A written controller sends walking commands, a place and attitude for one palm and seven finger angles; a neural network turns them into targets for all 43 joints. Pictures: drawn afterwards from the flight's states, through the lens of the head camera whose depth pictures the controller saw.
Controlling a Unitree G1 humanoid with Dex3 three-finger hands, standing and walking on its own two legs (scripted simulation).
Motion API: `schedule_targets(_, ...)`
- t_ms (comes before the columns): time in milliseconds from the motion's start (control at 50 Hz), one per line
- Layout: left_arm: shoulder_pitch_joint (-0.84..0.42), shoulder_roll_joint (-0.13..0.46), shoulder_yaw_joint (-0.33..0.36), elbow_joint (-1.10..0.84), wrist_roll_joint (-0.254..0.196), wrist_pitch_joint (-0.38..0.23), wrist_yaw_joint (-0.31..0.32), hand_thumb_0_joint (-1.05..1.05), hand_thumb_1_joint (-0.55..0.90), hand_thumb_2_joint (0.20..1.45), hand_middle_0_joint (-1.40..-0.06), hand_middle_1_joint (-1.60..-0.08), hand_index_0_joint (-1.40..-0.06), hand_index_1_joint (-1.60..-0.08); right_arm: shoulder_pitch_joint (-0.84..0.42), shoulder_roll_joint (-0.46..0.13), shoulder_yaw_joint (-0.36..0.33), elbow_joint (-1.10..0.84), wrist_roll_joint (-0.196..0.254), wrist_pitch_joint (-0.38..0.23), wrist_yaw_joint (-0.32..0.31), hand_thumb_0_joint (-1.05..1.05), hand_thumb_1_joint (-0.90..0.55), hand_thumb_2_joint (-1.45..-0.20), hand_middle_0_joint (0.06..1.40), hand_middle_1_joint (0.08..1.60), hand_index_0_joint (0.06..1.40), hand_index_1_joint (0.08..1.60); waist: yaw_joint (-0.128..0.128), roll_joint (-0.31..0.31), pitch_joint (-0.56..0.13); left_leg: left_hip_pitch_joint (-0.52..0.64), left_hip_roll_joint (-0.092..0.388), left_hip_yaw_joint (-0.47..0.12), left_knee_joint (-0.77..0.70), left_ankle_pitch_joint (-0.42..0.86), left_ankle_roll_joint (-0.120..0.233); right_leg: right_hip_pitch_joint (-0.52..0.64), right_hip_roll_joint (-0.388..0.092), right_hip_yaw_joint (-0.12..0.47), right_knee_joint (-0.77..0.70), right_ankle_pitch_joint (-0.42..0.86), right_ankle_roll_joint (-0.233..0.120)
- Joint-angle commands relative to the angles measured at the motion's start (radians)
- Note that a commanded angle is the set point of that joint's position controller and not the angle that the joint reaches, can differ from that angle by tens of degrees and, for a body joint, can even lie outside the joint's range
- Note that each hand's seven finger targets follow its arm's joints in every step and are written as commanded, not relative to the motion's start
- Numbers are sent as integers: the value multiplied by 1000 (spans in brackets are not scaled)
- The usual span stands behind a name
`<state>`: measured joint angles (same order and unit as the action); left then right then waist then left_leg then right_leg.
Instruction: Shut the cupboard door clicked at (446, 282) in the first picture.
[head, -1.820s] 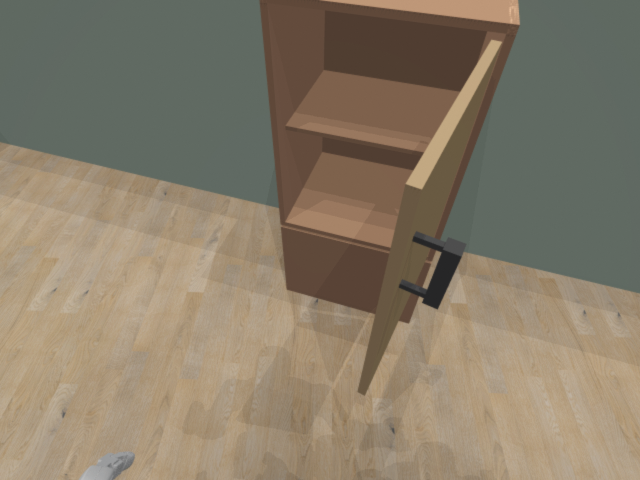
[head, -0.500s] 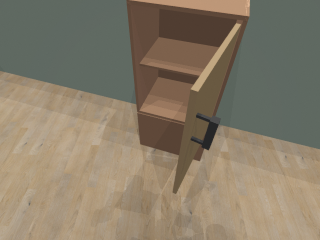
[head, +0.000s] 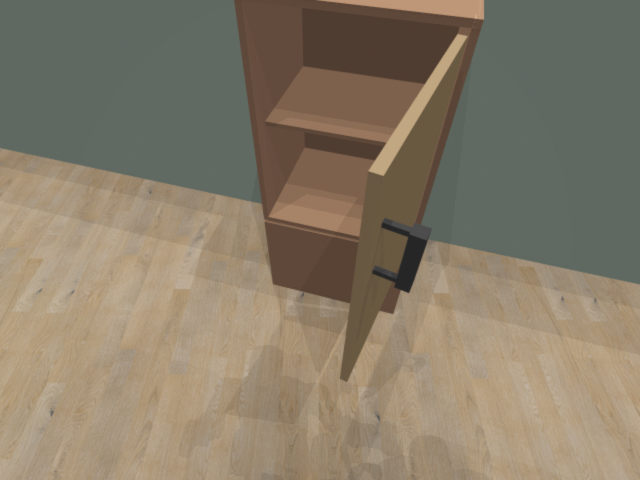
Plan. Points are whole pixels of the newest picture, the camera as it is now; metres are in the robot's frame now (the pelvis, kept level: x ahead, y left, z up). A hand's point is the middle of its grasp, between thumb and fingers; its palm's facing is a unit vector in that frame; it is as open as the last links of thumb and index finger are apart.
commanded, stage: walk around to get in front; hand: left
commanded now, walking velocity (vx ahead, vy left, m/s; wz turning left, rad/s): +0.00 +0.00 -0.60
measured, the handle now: (397, 254) +0.42 -0.08 +0.04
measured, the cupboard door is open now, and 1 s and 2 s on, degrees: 80 80 80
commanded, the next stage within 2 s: none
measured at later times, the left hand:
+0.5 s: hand out of the picture +0.03 +0.15 -0.16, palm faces -0.19 -0.95 -0.26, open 7.4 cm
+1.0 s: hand out of the picture +0.12 +0.21 -0.17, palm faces -0.46 -0.86 -0.23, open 7.4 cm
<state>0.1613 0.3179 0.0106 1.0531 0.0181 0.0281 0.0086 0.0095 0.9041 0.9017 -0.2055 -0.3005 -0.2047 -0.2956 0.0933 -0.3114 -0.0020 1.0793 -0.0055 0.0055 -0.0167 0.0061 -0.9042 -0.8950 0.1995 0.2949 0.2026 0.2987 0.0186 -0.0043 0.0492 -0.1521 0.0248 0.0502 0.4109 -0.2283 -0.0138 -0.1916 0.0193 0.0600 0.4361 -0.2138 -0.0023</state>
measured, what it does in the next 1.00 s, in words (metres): steps on the spot, turning right: left foot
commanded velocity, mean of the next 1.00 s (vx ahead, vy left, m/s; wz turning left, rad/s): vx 0.00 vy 0.00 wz -0.60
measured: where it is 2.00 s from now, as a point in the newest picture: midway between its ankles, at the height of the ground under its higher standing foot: outside the picture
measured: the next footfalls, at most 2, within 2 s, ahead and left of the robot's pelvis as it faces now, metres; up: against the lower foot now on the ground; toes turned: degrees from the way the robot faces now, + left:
left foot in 0.82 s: +0.04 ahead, +0.12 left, +0.00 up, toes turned -29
right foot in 1.26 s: -0.15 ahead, -0.07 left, +0.00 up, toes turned -50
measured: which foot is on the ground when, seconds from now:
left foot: down 0.00-0.26, up 0.28-0.80, down 0.82-1.00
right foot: down 0.00-0.82, up 0.84-1.00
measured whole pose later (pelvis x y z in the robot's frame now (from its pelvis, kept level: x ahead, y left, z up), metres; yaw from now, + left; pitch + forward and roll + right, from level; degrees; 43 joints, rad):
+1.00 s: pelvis -0.05 +0.05 +0.00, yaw -34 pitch +0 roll -1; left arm 0.25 0.29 0.12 0.90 0.04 0.08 -0.03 0.01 0.91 0.90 -0.20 -0.30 -0.20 -0.30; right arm 0.22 -0.20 -0.02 0.91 -0.02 0.03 -0.04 0.01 -0.90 -0.90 0.20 0.29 0.20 0.30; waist 0.03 -0.04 0.02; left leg -0.20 0.04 0.07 0.45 -0.25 0.02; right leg -0.55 0.05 0.06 1.19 -0.33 0.07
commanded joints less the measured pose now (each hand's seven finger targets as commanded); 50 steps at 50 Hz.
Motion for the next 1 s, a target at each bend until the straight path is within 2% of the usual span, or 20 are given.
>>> schedule_targets(0,24,121,40,-95,-1,3,0,0,900,900,-200,-300,-200,-300,49,-133,-51,-85,-6,0,-19,0,-900,-900,200,300,200,300,-22,12,-66,40,144,-48,13,136,27,-95,-83,103,57,278,-25)
schedule_targets(60,44,100,47,-126,-1,13,-9,0,900,900,-200,-300,-200,-300,34,-148,-67,-122,-8,6,-19,0,-900,-900,200,300,200,300,-12,82,-51,-2,208,-85,-23,44,62,-154,-33,67,177,160,-13)
schedule_targets(100,62,69,54,-146,1,21,-15,0,900,900,-200,-300,-200,-300,16,-155,-78,-144,-8,1,-17,0,-900,-900,200,300,200,300,-4,186,-45,-59,314,-136,-83,93,131,-167,-1,-9,394,-128,8)
schedule_targets(140,91,50,64,-162,1,25,-18,0,900,900,-200,-300,-200,-300,-17,-142,-81,-173,-13,-1,-15,0,-900,-900,200,300,200,300,13,220,-49,-83,360,-103,-67,191,172,-158,-41,-38,490,-278,19)
schedule_targets(200,215,41,76,-145,6,10,-23,0,900,900,-200,-300,-200,-300,-63,-126,-88,-199,-15,8,-14,0,-900,-900,200,300,200,300,84,82,-56,-173,279,25,205,141,73,10,-63,-49,192,-76,12)
schedule_targets(220,248,117,89,-142,17,-11,-14,0,900,900,-200,-300,-200,-300,-23,-64,-81,-207,-8,19,-10,0,-900,-900,200,300,200,300,83,-221,-55,-268,120,113,482,-128,-20,31,-189,193,-72,159,-12)
schedule_targets(240,231,193,97,-153,14,-17,1,0,900,900,-200,-300,-200,-300,2,-7,-72,-243,-9,20,-10,0,-900,-900,200,300,200,300,48,-398,-38,-441,-4,46,684,-385,-55,32,-363,529,-147,442,-90)
schedule_targets(260,231,181,98,-161,2,-13,13,0,900,900,-200,-300,-200,-300,8,-32,-77,-240,-5,28,-13,0,-900,-900,200,300,200,300,46,-277,-60,-399,26,-59,731,-349,-41,14,-377,470,-153,418,-142)
schedule_targets(280,196,140,101,-171,4,-15,17,0,900,900,-200,-300,-200,-300,-3,-25,-78,-231,-5,28,-12,0,-900,-900,200,300,200,300,30,-209,-57,-416,44,-81,746,-283,-35,10,-330,440,-154,310,-143)
schedule_targets(360,139,81,93,-183,-5,-28,13,0,900,900,-200,-300,-200,-300,25,-12,-82,-198,-11,20,-8,0,-900,-900,200,300,200,300,-1,-67,-104,-403,51,-84,745,-125,-53,62,-227,325,-85,345,-148)
schedule_targets(580,189,77,106,-181,5,-14,3,0,900,900,-200,-300,-200,-300,-31,-5,-79,-238,-13,18,-18,0,-900,-900,200,300,200,300,41,-123,-90,-370,9,-91,551,-157,-63,45,-181,433,-124,157,-177)
schedule_targets(720,105,115,116,-220,10,5,-1,0,900,900,-200,-300,-200,-300,61,-14,-79,-243,7,2,-25,0,-900,-900,200,300,200,300,11,-170,-117,-143,-48,-80,218,-170,-18,-51,-141,495,-118,151,-148)
schedule_targets(760,59,105,114,-233,5,11,-2,0,900,900,-200,-300,-200,-300,160,-19,-81,-216,9,-7,-30,0,-900,-900,200,300,200,300,-38,-150,-121,66,-50,-70,11,-51,1,-198,-78,455,-77,54,-81)
schedule_targets(780,47,73,108,-249,-1,14,-7,0,900,900,-200,-300,-200,-300,205,-63,-88,-211,6,-17,-38,0,-900,-900,200,300,200,300,-65,-41,-135,199,48,-160,-92,-85,38,-329,4,373,12,-82,-33)
schedule_targets(800,74,9,100,-261,-10,16,-20,0,900,900,-200,-300,-200,-300,175,-152,-103,-227,-9,-20,-40,0,-900,-900,200,300,200,300,-52,255,-104,239,305,-431,-220,-229,93,-515,132,188,273,-256,10)
schedule_targets(820,45,39,115,-264,3,16,-21,0,900,900,-200,-300,-200,-300,116,-180,-104,-254,-6,-12,-39,0,-900,-900,200,300,200,300,-43,261,-41,9,465,-503,-257,-212,151,-475,74,72,528,-305,49)
schedule_targets(840,91,73,133,-246,14,21,-28,0,900,900,-200,-300,-200,-300,31,-128,-84,-285,-12,-10,-36,0,-900,-900,200,300,200,300,10,178,-15,-156,417,-444,-269,-219,168,-378,35,77,683,-235,64)
schedule_targets(860,125,71,140,-218,20,32,-32,0,900,900,-200,-300,-200,-300,-39,-82,-69,-296,-14,-13,-38,0,-900,-900,200,300,200,300,48,209,-8,-235,354,-364,-255,-197,144,-337,35,69,768,-195,68)
schedule_targets(900,151,46,132,-198,21,37,-45,0,900,900,-200,-300,-200,-300,-49,-60,-57,-300,-19,-19,-34,0,-900,-900,200,300,200,300,62,144,26,-245,240,-180,-209,-83,117,-328,17,19,870,-114,73)
schedule_targets(980,60,3,107,-219,10,28,-51,0,900,900,-200,-300,-200,-300,128,-60,-69,-249,-18,-23,-33,0,-900,-900,200,300,200,300,-22,149,-2,25,236,-112,-126,115,137,-445,-16,-37,727,-137,87)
